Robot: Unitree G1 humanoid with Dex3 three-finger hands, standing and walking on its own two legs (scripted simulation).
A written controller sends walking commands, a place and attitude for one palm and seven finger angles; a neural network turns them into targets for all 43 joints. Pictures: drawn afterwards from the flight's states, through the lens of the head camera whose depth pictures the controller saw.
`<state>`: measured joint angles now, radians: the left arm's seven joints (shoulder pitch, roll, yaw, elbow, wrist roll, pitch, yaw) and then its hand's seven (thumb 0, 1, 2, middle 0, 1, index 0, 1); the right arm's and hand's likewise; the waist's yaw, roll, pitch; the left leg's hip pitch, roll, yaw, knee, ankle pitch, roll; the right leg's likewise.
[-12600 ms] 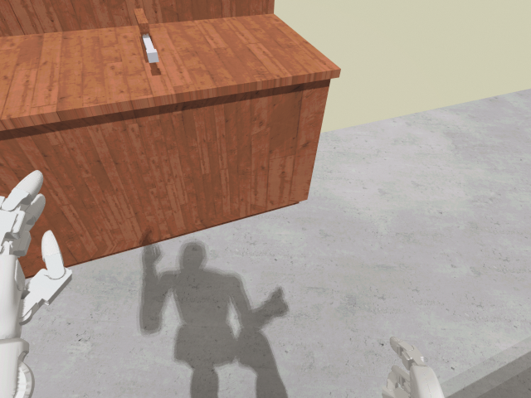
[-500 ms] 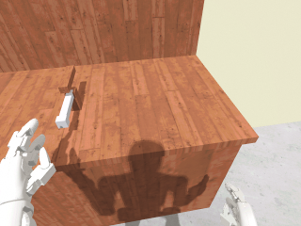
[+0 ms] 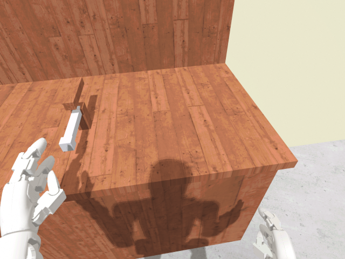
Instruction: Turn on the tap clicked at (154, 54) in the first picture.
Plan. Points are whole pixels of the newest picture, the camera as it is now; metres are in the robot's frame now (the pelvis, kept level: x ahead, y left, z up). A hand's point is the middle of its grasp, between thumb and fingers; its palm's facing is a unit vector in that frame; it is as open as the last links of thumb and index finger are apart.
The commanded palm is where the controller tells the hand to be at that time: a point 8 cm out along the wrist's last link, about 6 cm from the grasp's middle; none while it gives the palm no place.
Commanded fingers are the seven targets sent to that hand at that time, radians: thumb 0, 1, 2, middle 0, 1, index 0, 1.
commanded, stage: reach beside the lever's end, fingers flat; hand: left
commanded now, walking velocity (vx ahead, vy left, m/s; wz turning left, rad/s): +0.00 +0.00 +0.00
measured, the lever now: (67, 143) +0.34 +0.32 +0.10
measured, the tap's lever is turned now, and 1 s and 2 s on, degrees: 0 0 0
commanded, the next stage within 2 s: none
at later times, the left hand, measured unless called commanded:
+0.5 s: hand (60, 180) +0.21 +0.25 +0.14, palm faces +0.47 -0.87 -0.13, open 7.4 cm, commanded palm +0.17 +0.30 +0.14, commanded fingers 0.00 0.90 0.90 -0.19 -0.27 -0.19 -0.27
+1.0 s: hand (54, 169) +0.24 +0.29 +0.12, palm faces +0.50 -0.86 -0.11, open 7.6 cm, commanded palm +0.21 +0.34 +0.12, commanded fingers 0.00 0.90 0.90 -0.17 -0.21 -0.17 -0.21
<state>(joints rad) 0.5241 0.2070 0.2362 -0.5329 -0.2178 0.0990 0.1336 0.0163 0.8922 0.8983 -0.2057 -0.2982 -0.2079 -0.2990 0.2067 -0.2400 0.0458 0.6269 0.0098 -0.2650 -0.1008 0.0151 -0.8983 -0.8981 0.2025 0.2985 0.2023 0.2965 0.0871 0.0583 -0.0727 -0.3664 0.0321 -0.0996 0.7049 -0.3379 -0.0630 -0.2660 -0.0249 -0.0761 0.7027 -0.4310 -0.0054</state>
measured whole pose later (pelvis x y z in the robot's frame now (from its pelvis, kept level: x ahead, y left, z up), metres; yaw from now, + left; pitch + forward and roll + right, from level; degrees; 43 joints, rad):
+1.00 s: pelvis -0.01 +0.01 +0.00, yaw -1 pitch +1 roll -1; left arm 0.17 0.26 0.38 -0.05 -0.22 0.01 0.10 0.02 0.89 0.90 -0.18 -0.23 -0.19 -0.23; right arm 0.18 -0.23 0.03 0.69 0.02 -0.22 -0.11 0.01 -0.90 -0.90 0.20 0.30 0.20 0.30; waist 0.05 0.05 -0.05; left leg -0.39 0.04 -0.08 0.67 -0.30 -0.05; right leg -0.30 -0.02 -0.06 0.67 -0.39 0.00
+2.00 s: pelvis -0.01 +0.02 +0.00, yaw -2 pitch +6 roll -2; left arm -0.05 0.34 0.51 0.32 -0.20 -0.13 0.02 0.02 0.89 0.90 -0.16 -0.15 -0.16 -0.15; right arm 0.24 -0.25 0.01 0.69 0.02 -0.17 -0.09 0.01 -0.90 -0.90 0.20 0.30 0.20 0.30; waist 0.01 0.04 -0.07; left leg -0.52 0.04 -0.07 0.75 -0.34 -0.04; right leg -0.41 -0.02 -0.05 0.71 -0.40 0.02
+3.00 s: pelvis -0.01 +0.01 +0.00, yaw -1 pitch +5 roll -1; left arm -0.05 0.26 0.40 0.27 -0.17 -0.14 0.12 0.03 0.95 0.92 -0.15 -0.15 -0.16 -0.15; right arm 0.22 -0.25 0.00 0.69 0.02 -0.16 -0.08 0.01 -0.90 -0.90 0.20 0.30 0.20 0.30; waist 0.02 0.04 -0.07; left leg -0.50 0.04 -0.08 0.75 -0.34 -0.05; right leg -0.40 -0.02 -0.05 0.73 -0.41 0.01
